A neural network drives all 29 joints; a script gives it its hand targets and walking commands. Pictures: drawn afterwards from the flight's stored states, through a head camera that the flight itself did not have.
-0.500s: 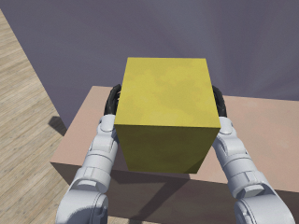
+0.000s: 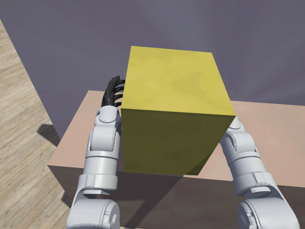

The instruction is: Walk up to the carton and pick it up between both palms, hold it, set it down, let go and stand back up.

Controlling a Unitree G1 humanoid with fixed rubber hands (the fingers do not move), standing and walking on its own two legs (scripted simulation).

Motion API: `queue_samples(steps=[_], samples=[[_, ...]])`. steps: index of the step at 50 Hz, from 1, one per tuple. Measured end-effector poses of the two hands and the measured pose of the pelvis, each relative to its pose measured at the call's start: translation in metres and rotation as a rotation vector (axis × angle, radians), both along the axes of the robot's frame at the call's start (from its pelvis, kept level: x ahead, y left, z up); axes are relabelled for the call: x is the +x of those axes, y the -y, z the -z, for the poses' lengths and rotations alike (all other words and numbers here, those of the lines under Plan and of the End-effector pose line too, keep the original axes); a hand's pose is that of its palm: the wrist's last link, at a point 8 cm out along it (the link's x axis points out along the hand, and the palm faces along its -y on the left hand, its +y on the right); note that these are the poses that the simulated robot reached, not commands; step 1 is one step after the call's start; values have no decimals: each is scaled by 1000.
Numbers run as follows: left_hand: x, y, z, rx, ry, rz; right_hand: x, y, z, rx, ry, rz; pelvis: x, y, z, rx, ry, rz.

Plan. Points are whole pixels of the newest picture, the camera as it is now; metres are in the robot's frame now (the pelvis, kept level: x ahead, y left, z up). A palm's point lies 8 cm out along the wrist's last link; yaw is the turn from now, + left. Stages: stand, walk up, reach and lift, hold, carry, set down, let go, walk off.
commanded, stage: reach and lift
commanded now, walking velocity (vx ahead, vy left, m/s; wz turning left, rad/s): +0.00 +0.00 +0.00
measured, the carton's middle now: (166, 114) +0.36 -0.02 +0.15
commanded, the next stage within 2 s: hold in 1.04 s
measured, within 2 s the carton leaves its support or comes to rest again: neither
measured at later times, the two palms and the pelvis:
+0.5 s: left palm (109, 100) +0.38 +0.12 +0.18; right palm (223, 101) +0.37 -0.17 +0.18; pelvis +0.00 -0.01 +0.00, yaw +0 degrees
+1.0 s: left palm (107, 96) +0.38 +0.12 +0.19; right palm (223, 99) +0.37 -0.17 +0.19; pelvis +0.01 +0.00 +0.00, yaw +0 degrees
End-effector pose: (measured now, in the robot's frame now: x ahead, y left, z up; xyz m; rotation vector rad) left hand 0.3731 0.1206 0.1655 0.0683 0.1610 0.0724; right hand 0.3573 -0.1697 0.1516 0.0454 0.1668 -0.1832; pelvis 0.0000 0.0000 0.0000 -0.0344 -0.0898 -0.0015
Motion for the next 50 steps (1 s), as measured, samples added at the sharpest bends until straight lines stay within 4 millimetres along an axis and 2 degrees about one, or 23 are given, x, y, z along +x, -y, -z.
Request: queue_samples(steps=[14, 26, 50], samples=[[-1, 3, -16, -23, -23, -30, 7, 3, -18, 7, -18, -22, -12, 9, -2, 18, -21, 19], [6, -2, -16, -35, -18, -22, 14, 0, -28, -4, -4, -25, -3, 13, -2, 12, -15, -8], [6, -3, -27, -9, 4, -12, 13, -2, -34, 13, 21, -17, 8, 4, -1, 2, 15, 1]])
